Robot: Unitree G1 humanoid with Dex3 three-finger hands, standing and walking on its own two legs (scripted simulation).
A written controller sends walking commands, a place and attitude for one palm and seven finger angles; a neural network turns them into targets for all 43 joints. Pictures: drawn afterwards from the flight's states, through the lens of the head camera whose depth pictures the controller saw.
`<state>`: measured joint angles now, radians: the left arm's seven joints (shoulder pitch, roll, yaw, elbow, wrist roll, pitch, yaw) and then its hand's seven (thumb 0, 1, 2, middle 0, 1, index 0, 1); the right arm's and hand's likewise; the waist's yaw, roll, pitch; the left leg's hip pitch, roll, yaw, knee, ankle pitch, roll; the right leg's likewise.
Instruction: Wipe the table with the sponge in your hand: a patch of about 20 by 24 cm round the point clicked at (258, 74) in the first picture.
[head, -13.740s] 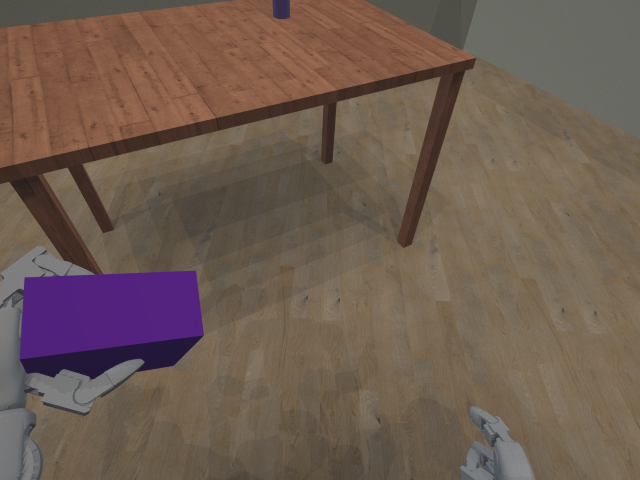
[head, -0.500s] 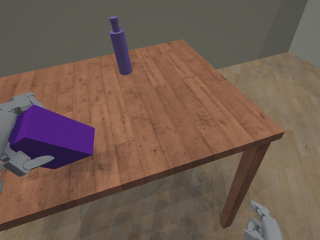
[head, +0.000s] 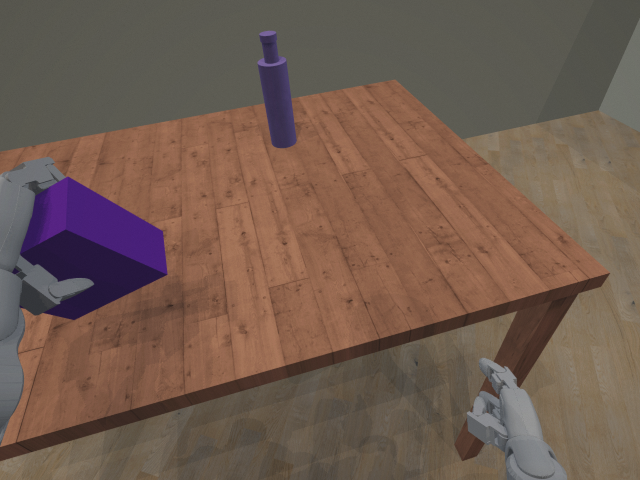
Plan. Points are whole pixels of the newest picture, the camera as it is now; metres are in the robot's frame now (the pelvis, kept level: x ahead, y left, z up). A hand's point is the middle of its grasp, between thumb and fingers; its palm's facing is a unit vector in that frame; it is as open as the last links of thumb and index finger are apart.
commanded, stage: turn the palm down, sponge in hand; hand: left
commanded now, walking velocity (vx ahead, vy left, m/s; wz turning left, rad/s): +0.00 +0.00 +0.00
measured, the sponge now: (89, 263) +0.26 +0.30 +0.18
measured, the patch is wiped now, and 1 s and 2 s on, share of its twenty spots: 0.00 0.00 0.00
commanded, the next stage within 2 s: move the sponge above the wiping area in 0.86 s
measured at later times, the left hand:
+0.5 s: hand (60, 278) +0.21 +0.28 +0.22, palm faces +0.30 -0.12 -0.95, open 10.0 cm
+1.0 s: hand (115, 288) +0.23 +0.25 +0.19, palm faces +0.17 -0.14 -0.97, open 10.0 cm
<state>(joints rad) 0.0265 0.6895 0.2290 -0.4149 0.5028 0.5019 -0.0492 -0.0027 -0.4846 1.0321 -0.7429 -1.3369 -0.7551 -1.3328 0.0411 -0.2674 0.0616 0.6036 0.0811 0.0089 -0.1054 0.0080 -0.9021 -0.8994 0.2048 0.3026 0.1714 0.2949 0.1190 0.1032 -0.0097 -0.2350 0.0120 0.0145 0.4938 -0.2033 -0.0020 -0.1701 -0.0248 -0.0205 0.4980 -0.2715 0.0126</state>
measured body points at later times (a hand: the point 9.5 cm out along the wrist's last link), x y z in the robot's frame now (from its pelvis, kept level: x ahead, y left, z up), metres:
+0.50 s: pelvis -0.03 -0.02 +0.00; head -0.06 -0.08 +0.44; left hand +0.19 +0.28 +0.27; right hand +0.25 -0.19 -0.06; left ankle +0.04 +0.12 -0.74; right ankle +0.00 -0.13 -0.74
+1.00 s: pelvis -0.02 -0.02 +0.00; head -0.04 -0.08 +0.44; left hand +0.21 +0.25 +0.24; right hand +0.25 -0.22 -0.06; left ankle +0.04 +0.12 -0.74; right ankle +0.00 -0.13 -0.74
